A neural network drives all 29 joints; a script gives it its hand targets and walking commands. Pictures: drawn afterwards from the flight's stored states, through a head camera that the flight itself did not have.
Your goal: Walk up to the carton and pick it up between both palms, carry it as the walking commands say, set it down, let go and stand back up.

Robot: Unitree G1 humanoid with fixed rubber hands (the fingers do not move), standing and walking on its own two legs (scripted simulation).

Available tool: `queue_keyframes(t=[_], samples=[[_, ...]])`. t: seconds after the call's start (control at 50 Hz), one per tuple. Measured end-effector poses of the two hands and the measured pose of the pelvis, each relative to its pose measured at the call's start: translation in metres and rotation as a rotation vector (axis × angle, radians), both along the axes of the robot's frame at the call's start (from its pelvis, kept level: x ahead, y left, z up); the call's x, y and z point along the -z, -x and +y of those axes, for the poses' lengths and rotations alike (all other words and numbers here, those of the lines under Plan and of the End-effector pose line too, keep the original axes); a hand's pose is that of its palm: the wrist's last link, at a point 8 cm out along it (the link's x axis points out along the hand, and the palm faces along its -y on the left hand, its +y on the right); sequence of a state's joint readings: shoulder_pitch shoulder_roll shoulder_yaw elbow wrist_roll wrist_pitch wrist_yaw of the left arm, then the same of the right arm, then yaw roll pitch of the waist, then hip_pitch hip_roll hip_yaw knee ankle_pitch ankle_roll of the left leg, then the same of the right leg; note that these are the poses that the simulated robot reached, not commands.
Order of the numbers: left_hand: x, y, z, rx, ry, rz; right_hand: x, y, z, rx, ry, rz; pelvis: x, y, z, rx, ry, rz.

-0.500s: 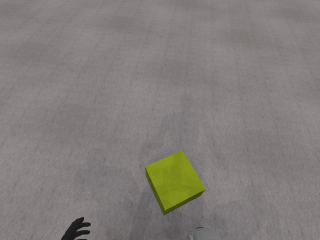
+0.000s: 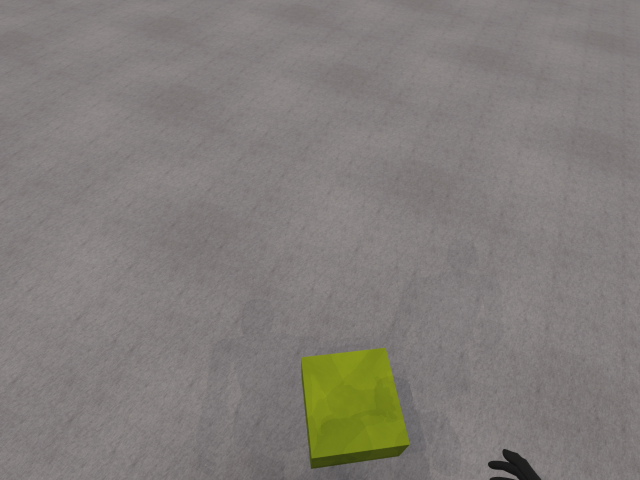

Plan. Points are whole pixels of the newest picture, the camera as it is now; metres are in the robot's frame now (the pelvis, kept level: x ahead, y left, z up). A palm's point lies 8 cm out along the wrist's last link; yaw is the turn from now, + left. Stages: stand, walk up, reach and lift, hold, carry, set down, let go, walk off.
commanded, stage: walk up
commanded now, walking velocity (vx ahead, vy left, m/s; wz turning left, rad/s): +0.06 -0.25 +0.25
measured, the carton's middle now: (349, 406) +0.42 -0.06 -0.70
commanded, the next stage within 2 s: none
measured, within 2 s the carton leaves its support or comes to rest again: neither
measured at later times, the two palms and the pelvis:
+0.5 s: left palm out of the picture +0.07 +0.19 -0.08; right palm out of the picture +0.13 -0.36 -0.14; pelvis +0.01 -0.11 +0.00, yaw +3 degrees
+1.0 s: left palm out of the picture +0.02 +0.18 -0.14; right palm out of the picture +0.14 -0.29 -0.12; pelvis +0.01 -0.06 +0.00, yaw +5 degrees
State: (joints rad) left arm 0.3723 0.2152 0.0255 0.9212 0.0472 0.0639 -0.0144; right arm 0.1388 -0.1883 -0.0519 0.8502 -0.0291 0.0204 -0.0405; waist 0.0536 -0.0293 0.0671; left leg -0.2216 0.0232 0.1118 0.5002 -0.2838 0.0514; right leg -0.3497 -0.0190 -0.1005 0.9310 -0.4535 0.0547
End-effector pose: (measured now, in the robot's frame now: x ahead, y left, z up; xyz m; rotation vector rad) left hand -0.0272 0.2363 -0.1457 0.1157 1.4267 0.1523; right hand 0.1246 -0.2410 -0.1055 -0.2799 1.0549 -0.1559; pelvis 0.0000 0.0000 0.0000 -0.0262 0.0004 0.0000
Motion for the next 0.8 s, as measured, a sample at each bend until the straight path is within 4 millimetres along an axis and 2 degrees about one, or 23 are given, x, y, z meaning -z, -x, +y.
queue_keyframes(t=[0.08,0.14,0.2,0.24,0.3,0.42,0.54,0.62,0.7,0.74,0.8], samples=[[-0.007,-0.035,-0.024,0.029,0.023,-0.065,-0.005,0.032,-0.037,0.048,0.022,0.087,-0.009,-0.006,-0.023,-0.014,0.01,0.001],[-0.013,-0.067,-0.039,0.042,-0.002,-0.136,-0.001,0.046,-0.063,0.053,0.013,0.133,-0.009,-0.01,-0.042,-0.025,0.006,0.0],[-0.018,-0.099,-0.053,0.061,-0.056,-0.207,0.014,0.05,-0.089,0.062,-0.013,0.158,-0.002,-0.016,-0.066,-0.027,-0.019,-0.001],[-0.017,-0.116,-0.06,0.071,-0.108,-0.253,0.029,0.048,-0.106,0.061,-0.031,0.157,0.009,-0.022,-0.084,-0.028,-0.054,0.001],[-0.029,-0.125,-0.07,0.07,-0.159,-0.283,0.039,0.039,-0.121,0.055,-0.051,0.156,0.011,-0.022,-0.098,-0.031,-0.065,0.001],[-0.062,-0.108,-0.059,0.037,-0.283,-0.257,0.037,0.007,-0.131,0.003,-0.107,0.111,-0.001,-0.015,-0.107,-0.038,-0.107,0.011],[-0.07,-0.09,-0.043,0.004,-0.317,-0.244,0.033,-0.005,-0.114,-0.044,-0.152,0.085,-0.004,-0.011,-0.104,-0.055,-0.107,0.019],[-0.06,-0.073,-0.03,-0.038,-0.291,-0.232,0.026,-0.01,-0.093,-0.09,-0.146,0.082,-0.004,-0.008,-0.093,-0.077,-0.092,0.022],[-0.034,-0.057,-0.013,-0.079,-0.218,-0.213,0.02,-0.015,-0.073,-0.121,-0.09,0.045,0.005,-0.006,-0.073,-0.096,-0.049,0.022],[-0.02,-0.05,-0.014,-0.089,-0.166,-0.189,0.016,-0.009,-0.062,-0.129,-0.064,0.045,0.006,-0.005,-0.067,-0.108,-0.033,0.015],[-0.012,-0.044,-0.029,-0.101,-0.087,-0.157,0.004,-0.002,-0.05,-0.127,-0.047,0.063,-0.003,-0.007,-0.062,-0.112,-0.019,0.01]])
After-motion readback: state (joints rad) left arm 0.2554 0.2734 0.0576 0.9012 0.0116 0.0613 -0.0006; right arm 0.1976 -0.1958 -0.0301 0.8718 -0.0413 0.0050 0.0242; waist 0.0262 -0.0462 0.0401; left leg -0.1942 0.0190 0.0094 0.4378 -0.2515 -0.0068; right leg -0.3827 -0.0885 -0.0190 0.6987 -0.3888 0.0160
